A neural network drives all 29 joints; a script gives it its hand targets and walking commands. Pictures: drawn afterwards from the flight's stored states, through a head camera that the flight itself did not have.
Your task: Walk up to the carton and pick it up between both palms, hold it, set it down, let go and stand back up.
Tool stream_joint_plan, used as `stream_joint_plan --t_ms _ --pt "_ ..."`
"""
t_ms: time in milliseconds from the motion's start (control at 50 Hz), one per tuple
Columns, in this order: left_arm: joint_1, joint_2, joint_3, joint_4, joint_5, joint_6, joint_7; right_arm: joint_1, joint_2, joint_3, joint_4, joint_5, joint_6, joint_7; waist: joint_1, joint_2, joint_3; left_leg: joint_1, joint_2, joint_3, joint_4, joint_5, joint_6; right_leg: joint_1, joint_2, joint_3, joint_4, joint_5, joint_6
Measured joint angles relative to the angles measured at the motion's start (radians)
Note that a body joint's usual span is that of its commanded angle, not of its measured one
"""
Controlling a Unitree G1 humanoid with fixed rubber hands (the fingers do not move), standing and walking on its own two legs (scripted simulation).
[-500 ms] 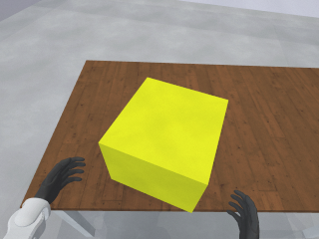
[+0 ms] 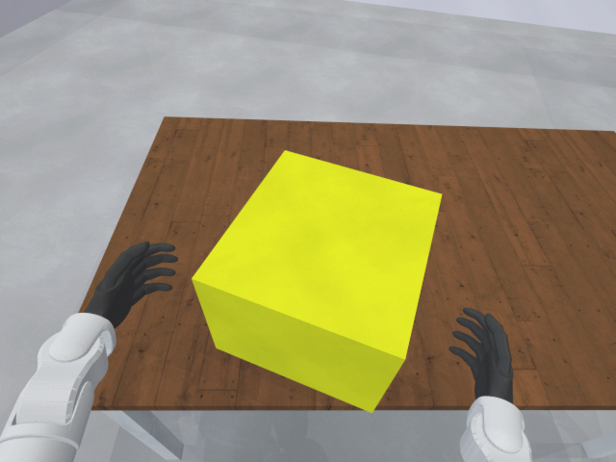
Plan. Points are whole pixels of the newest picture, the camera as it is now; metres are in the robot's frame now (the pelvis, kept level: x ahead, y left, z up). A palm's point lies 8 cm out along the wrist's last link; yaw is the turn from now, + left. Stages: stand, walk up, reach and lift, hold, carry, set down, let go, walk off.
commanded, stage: reach and lift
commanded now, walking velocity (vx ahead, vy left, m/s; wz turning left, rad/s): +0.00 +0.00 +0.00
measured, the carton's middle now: (325, 273) +0.43 +0.01 -0.03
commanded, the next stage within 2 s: none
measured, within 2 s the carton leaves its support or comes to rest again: neither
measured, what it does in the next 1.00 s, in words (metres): stands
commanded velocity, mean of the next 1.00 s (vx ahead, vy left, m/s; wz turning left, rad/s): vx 0.00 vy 0.00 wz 0.00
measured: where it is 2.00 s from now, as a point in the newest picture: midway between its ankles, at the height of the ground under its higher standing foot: outside the picture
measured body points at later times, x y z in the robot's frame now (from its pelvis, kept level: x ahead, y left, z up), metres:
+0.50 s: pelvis -0.01 +0.00 +0.00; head +0.01 +0.03 +0.45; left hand +0.39 +0.25 +0.11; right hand +0.31 -0.21 +0.08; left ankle +0.01 +0.11 -0.74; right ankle -0.03 -0.15 -0.74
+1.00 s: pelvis -0.01 +0.00 +0.00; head +0.01 +0.02 +0.45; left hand +0.45 +0.22 +0.14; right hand +0.36 -0.22 +0.11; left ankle +0.01 +0.11 -0.74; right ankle -0.03 -0.15 -0.74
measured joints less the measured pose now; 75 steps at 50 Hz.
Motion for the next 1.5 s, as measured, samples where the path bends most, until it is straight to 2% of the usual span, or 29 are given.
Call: stream_joint_plan --t_ms 140,380,600,820,1080,1260,1380,1500 --pt "-0.098 0.0 0.0 0.034 0.0 0.067 0.007 -0.077 -0.032 -0.026 0.0 0.027 0.081 0.003 -0.019 0.0 0.0 0.0 0.0 0.0 0.0 0.005 0.002 0.003 0.0 0.0 -0.007 0.009 0.002" --pt "-0.33 0.0 -0.001 0.251 -0.002 0.097 0.016 -0.244 -0.05 -0.062 0.0 0.037 0.215 0.028 -0.055 0.0 0.0 0.0 0.0 0.0 0.0 0.014 0.006 0.003 0.0 0.0 -0.007 0.018 0.004" --pt "-0.489 0.0 -0.014 0.416 -0.002 0.092 0.016 -0.394 -0.073 -0.074 0.088 0.037 0.249 0.051 -0.095 0.001 0.0 0.0 0.0 0.0 -0.001 0.014 0.006 0.003 0.0 0.0 -0.007 0.018 0.004" --pt "-0.615 0.0 -0.047 0.585 -0.002 0.052 0.019 -0.516 -0.08 -0.074 0.232 0.037 0.221 0.067 -0.118 0.01 -0.007 0.0 0.0 0.0 -0.001 0.014 0.006 0.003 0.0 0.0 -0.007 0.018 0.005" --pt "-0.776 0.0 -0.111 0.844 -0.002 -0.04 0.037 -0.721 -0.087 -0.073 0.501 0.058 0.16 0.078 -0.138 0.01 -0.03 -0.01 0.0 0.0 -0.001 0.014 0.006 -0.008 0.0 0.0 -0.007 0.018 0.005" --pt "-0.755 -0.001 -0.131 0.981 -0.002 -0.153 0.036 -0.746 -0.087 -0.018 0.692 0.078 0.044 0.08 -0.148 0.01 -0.047 -0.039 0.0 0.0 -0.002 0.016 0.006 -0.038 0.0 0.0 -0.003 0.018 0.006" --pt "-0.709 0.0 -0.167 1.037 -0.005 -0.246 0.038 -0.747 -0.076 0.007 0.764 0.089 -0.066 0.085 -0.148 0.01 -0.108 -0.147 0.0 0.0 -0.001 0.035 0.003 -0.164 0.0 0.0 0.033 0.019 0.005" --pt "-0.744 0.0 -0.2 1.116 -0.028 -0.328 0.04 -0.748 -0.075 0.022 0.839 0.101 -0.146 0.09 -0.148 0.01 -0.165 -0.269 0.0 -0.001 0.023 0.044 -0.001 -0.302 0.0 0.0 0.093 0.007 0.002"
